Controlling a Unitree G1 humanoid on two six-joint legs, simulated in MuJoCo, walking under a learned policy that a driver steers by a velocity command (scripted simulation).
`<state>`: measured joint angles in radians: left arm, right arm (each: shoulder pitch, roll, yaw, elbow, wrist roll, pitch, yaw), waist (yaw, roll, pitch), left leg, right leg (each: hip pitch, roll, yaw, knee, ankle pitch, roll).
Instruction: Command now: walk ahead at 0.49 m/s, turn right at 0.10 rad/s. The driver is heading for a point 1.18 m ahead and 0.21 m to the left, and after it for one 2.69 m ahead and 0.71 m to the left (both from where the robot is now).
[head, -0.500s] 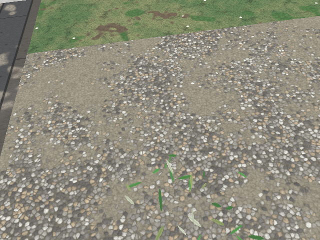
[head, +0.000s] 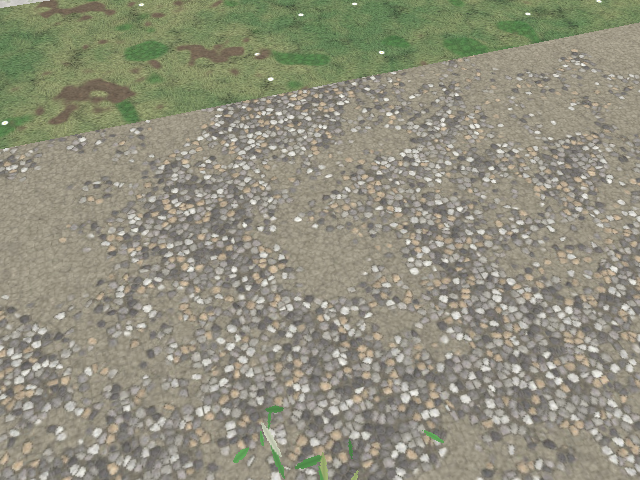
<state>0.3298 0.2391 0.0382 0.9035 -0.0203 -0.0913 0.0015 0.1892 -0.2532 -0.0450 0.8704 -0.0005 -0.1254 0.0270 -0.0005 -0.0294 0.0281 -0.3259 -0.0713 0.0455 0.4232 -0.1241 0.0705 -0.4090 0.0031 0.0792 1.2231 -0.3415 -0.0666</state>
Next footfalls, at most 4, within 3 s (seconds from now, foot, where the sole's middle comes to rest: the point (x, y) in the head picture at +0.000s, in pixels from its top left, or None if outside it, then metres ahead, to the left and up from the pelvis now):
0.38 right None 0.39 -0.16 -0.77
0.94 left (278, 401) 0.65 0.12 -0.77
1.46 right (307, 268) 1.01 0.06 -0.77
1.96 left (186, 227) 1.14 0.39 -0.77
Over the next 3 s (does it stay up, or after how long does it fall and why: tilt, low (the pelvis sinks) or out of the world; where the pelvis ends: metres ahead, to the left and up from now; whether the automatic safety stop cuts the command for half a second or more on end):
stays up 1.15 0.25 0.00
